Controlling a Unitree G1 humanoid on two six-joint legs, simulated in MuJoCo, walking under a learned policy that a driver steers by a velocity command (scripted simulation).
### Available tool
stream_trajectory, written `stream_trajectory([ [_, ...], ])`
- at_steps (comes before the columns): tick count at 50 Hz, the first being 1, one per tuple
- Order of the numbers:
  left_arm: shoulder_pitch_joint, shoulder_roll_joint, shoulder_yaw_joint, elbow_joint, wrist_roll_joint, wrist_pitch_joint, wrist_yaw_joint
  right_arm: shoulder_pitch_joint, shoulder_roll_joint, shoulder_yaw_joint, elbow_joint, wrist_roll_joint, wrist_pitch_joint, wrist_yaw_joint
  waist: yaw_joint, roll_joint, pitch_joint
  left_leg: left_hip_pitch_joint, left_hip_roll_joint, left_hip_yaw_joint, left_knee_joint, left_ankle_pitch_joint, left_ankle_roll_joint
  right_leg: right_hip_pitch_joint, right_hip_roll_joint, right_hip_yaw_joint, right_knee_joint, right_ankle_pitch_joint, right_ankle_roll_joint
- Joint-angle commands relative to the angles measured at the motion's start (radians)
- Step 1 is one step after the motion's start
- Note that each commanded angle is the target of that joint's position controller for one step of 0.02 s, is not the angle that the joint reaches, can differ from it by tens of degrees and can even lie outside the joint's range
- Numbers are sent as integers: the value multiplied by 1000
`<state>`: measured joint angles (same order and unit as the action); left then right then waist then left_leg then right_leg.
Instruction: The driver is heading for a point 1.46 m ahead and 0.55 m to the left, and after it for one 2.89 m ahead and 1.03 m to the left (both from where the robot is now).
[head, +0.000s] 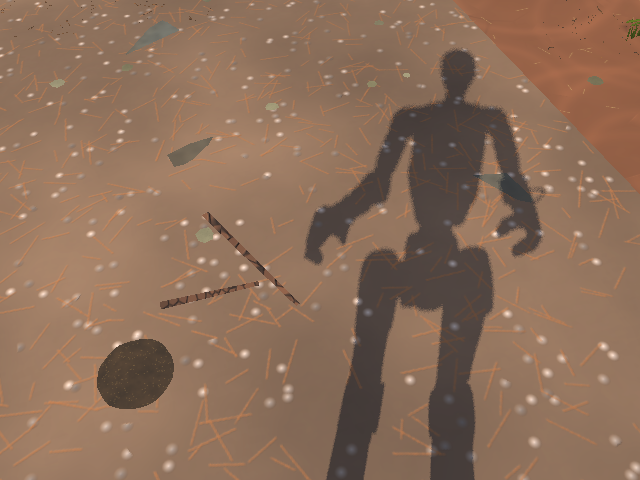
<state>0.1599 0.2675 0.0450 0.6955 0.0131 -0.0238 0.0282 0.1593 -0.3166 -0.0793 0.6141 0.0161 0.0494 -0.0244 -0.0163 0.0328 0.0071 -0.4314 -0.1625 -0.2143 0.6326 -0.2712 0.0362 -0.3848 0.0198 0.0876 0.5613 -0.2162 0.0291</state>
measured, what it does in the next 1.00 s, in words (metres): steps on the spot, turning left: left foot, then right foot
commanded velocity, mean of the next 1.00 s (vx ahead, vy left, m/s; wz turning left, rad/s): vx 0.01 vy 0.00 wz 0.54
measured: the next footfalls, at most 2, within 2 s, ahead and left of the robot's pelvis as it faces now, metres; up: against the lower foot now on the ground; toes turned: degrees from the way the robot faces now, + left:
left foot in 0.36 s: +0.02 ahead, +0.13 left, +0.00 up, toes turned +15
right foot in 0.82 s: +0.10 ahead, -0.07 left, +0.00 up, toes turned +34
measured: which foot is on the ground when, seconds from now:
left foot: up 0.00-0.34, down 0.36-0.82, up 0.84-1.00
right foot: down 0.00-0.36, up 0.38-0.80, down 0.82-1.00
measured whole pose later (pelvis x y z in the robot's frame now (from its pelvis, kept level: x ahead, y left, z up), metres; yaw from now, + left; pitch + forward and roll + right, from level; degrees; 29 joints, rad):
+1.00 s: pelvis +0.00 +0.00 +0.01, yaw +33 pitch +1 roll +1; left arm 0.16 0.25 0.06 0.71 0.01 -0.01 0.01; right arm 0.18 -0.34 -0.10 0.64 0.01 0.06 -0.03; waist 0.01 0.05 0.04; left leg -0.46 -0.10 -0.16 1.06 -0.47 -0.08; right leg -0.25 0.01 0.03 0.47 -0.24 -0.02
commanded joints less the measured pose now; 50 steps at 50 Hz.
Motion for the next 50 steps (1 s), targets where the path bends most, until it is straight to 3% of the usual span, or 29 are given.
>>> stream_trajectory([
  [1, 37, 214, 71, -71, 39, -4, 4, 36, -137, -37, -92, -10, -28, 6, 9, -312, -123, -228, 37, 69, 400, -362, -50, 257, -452, 451, -237, 388, -307],
  [2, 6, 164, 56, -89, 32, -3, 10, 40, -178, -56, -73, -2, -27, 8, 6, -219, -117, -223, 70, 63, 517, -299, -71, 241, -412, 362, -215, 387, -291],
  [3, -35, 134, 49, -95, 17, 2, 13, 58, -164, -59, -48, 3, -14, 4, -9, -165, -96, -219, 85, 81, 566, -244, -91, 227, -341, 256, -197, 366, -243],
  [4, -54, 118, 44, -99, 1, 6, 16, 65, -143, -55, -40, 0, -1, 0, -7, -155, -80, -233, 94, 95, 614, -196, -108, 229, -304, 191, -189, 357, -216],
  [5, -58, 114, 41, -98, -4, 11, 20, 66, -110, -45, -41, 3, 8, 2, -5, -155, -66, -232, 102, 113, 623, -166, -119, 221, -281, 138, -193, 371, -209],
  [7, -40, 124, 45, -90, 4, 23, 25, 23, -70, -31, -64, 11, 12, 6, 19, -185, -54, -221, 116, 173, 532, -119, -132, 236, -247, 59, -210, 352, -208],
  [11, -18, 171, 66, -77, 0, 38, 26, -41, -39, -13, -106, 6, 7, 23, 57, -239, -94, -100, 169, 219, 286, -145, -124, 272, -287, 4, -200, 357, -229],
  [15, -20, 202, 80, -63, -23, 34, 12, -9, -70, -26, -108, 7, 12, 40, 48, -253, -101, 29, 165, 267, 76, -102, -77, 260, -328, -8, -172, 332, -220],
  [17, -30, 191, 79, -51, -41, 33, 10, 66, -67, -36, -79, 3, 13, 42, 4, -220, -101, 167, 130, 300, -134, 44, -24, 206, -304, -58, -90, 269, -164],
  [18, 22, 158, 72, -28, -36, 30, 6, 101, -94, -48, -71, 0, 11, 34, -1, -133, -102, 291, 141, 238, -222, 163, 11, 111, -264, -121, 17, 157, -95],
  [19, 33, 91, 52, -54, 11, 28, -1, 127, -213, -76, -89, -3, 5, 18, 25, 178, -106, 462, 393, -109, -250, 516, 105, -156, -147, -233, 320, -220, 15],
  [20, -90, 98, 49, -113, 16, 21, 10, 124, -253, -77, -106, -40, -14, 24, -34, 298, -117, 396, 552, -333, -280, 606, 311, -325, -28, -113, 525, -466, 48],
  [21, -127, 144, 63, -111, 0, 20, 15, 123, -204, -62, -103, -51, -34, 28, -58, 180, -123, 381, 518, -284, -297, 522, 320, -330, -48, -33, 633, -435, 43],
  [22, -116, 151, 68, -98, -10, 23, 18, 78, -173, -50, -93, -41, -45, 23, -24, 134, -94, 355, 461, -201, -287, 461, 262, -332, -61, -16, 644, -348, 32],
  [23, -92, 146, 72, -75, -4, 27, 24, 31, -149, -45, -97, -20, -45, 16, -1, 83, -86, 343, 407, -150, -277, 409, 210, -328, -70, -10, 616, -274, 34],
  [24, -78, 151, 75, -70, 1, 29, 28, -5, -133, -37, -100, -3, -40, 9, 14, 93, -83, 323, 382, -125, -273, 424, 189, -310, -69, -10, 596, -219, 42],
  [27, -48, 120, 68, -56, -8, 24, 16, -6, -125, -30, -99, -12, -30, -6, 27, 97, -118, 299, 341, -98, -267, 457, 189, -236, -32, -25, 553, -137, 59],
  [30, -84, 95, 55, -64, -10, 21, 10, 13, -140, -38, -91, -8, -25, -14, 6, 99, -112, 310, 330, -134, -259, 366, 187, -206, -17, -15, 377, -118, 64],
  [33, -100, 99, 53, -69, -14, 15, 0, 7, -158, -45, -93, -10, -18, -12, -5, 119, -99, 266, 328, -198, -257, 275, 195, -132, 1, -4, 259, -143, 57],
  [37, -86, 112, 58, -71, -23, 1, -15, -11, -162, -47, -96, -3, -10, 0, -6, 135, -96, 251, 317, -291, -235, 296, 192, -41, 26, 2, 124, -166, 37],
  [40, -8, 109, 61, -47, -19, -12, -28, -51, -142, -38, -99, 12, -3, -3, 43, 124, -116, 232, 271, -284, -168, 316, 138, 124, 17, -25, -144, 14, 2],
  [41, 8, 138, 68, -45, -6, -13, -27, -18, -111, -29, -93, 8, -4, -7, 34, 75, -132, 166, 230, -244, -116, 192, 86, 231, -66, 29, -193, 123, -30],
  [42, -6, 190, 72, -66, 12, -7, -21, 45, -51, -11, -84, -15, -7, -5, -11, -150, -149, 51, 110, -96, 89, -136, 20, 325, -269, 229, -234, 294, -112],
  [43, -11, 218, 77, -55, 37, -6, -25, 12, -113, -33, -110, -5, -18, -9, -9, -337, -74, -99, 18, 29, 258, -398, -35, 238, -401, 432, -260, 388, -294],
  [44, -40, 174, 67, -75, 22, -10, -23, 29, -182, -55, -85, -16, -23, -13, 2, -232, -61, -108, 69, 5, 440, -370, -73, 217, -408, 410, -262, 346, -335],
  [45, -72, 143, 58, -77, 10, -9, -17, 32, -188, -63, -63, -8, -21, -11, -9, -180, -47, -116, 72, 8, 510, -305, -90, 208, -348, 320, -247, 309, -296],
  [46, -94, 130, 51, -81, -1, -8, -15, 51, -156, -58, -35, -8, -11, -15, -19, -146, -41, -115, 75, 11, 536, -260, -108, 213, -290, 247, -235, 266, -254],
  [47, -101, 119, 45, -77, -13, -7, -13, 53, -130, -51, -31, -10, -4, -15, -12, -147, -32, -128, 76, 9, 552, -220, -121, 225, -275, 220, -225, 298, -248],
  [50, -81, 93, 31, -59, -6, 5, -8, 24, -46, -20, -34, -4, -3, -8, 2, -181, -54, -45, 108, 87, 362, -176, -143, 247, -208, 108, -212, 344, -233],
])
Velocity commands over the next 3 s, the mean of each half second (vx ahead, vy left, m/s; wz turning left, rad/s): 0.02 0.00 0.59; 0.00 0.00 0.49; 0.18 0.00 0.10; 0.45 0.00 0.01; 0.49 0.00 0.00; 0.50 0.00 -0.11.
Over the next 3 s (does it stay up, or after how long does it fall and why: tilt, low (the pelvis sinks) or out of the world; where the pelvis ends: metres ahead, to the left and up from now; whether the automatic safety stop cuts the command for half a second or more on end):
stays up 0.73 0.48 0.00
